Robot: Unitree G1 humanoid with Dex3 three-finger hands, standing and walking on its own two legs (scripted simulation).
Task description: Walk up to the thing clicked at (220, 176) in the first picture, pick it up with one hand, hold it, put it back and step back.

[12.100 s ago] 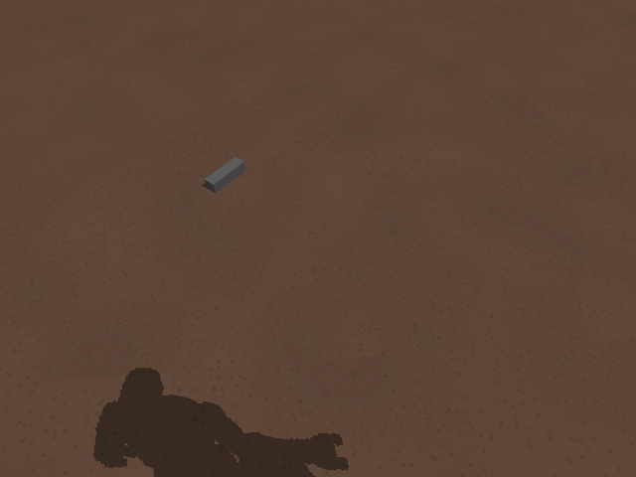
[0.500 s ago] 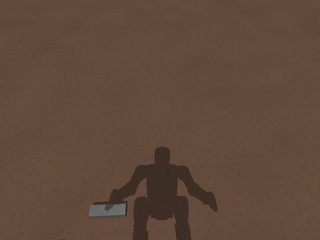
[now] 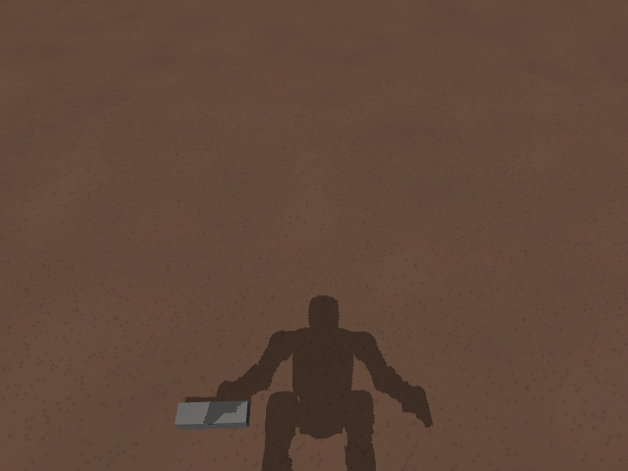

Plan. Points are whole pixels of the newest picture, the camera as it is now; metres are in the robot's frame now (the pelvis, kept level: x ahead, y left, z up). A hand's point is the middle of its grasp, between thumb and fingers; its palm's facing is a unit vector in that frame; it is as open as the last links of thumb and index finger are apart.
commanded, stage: stand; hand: left
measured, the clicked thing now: (213, 415) +0.40 +0.31 -0.75
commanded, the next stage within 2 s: walk up in 0.16 s
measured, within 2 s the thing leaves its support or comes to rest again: neither
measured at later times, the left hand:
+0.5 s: hand out of the picture +0.06 +0.29 -0.18, palm faces -0.05 -0.93 -0.37, open 7.4 cm
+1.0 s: hand out of the picture -0.12 +0.28 -0.18, palm faces -0.11 -0.92 -0.38, open 7.4 cm
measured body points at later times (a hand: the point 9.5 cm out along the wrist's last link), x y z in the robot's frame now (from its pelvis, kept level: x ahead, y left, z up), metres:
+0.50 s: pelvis -0.07 +0.03 -0.03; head +0.00 +0.03 +0.41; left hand +0.06 +0.34 -0.16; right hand +0.02 -0.31 -0.15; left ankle -0.06 +0.13 -0.74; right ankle +0.04 -0.13 -0.75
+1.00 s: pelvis -0.22 +0.01 -0.03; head -0.16 +0.00 +0.41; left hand -0.11 +0.32 -0.15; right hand -0.13 -0.33 -0.14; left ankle -0.06 +0.13 -0.75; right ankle -0.27 -0.11 -0.75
